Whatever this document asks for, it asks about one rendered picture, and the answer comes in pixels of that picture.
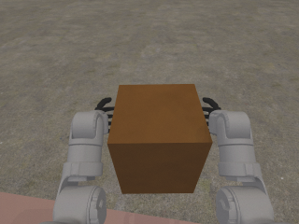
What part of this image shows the robot left forearm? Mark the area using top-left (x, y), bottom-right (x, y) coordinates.
top-left (52, 109), bottom-right (108, 220)

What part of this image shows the robot right upper arm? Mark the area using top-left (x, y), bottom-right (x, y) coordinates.
top-left (216, 186), bottom-right (292, 224)

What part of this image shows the robot left hand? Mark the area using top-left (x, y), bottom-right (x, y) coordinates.
top-left (94, 97), bottom-right (115, 133)

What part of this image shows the robot right forearm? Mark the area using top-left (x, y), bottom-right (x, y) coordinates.
top-left (208, 109), bottom-right (274, 217)

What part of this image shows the robot left upper arm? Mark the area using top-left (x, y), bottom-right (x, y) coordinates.
top-left (38, 185), bottom-right (107, 224)

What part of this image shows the robot right hand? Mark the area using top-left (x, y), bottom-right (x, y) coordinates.
top-left (202, 97), bottom-right (221, 135)

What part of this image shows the carton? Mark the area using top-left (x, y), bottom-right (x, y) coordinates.
top-left (107, 84), bottom-right (213, 194)

